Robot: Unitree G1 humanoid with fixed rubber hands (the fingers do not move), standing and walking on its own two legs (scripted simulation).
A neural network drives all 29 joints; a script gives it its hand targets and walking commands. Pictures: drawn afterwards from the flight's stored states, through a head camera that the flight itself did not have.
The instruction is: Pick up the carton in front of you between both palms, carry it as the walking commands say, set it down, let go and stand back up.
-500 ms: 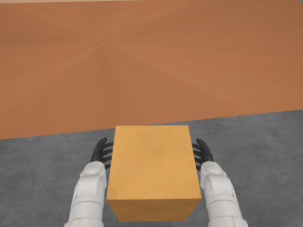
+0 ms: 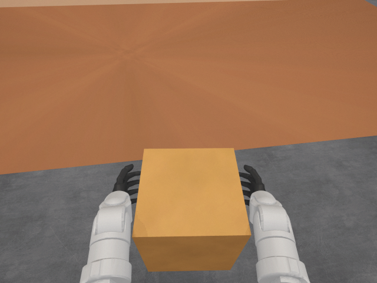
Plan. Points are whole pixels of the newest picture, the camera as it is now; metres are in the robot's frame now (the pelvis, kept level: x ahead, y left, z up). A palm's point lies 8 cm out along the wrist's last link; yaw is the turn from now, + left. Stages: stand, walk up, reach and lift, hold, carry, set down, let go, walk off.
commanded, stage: reach and lift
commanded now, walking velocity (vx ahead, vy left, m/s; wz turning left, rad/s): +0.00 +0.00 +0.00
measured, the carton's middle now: (189, 212) +0.30 +0.00 -0.04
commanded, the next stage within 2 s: hold in 0.56 s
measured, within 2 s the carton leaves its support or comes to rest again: neither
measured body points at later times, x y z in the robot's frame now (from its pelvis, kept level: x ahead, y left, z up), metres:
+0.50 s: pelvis +0.02 +0.00 +0.00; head -0.02 +0.00 +0.45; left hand +0.32 +0.15 +0.03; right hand +0.32 -0.15 +0.03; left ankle +0.02 +0.13 -0.74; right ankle +0.02 -0.13 -0.74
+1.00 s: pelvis +0.00 +0.00 +0.00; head -0.04 +0.00 +0.45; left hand +0.31 +0.15 +0.05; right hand +0.31 -0.15 +0.05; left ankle +0.02 +0.13 -0.74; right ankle +0.02 -0.13 -0.74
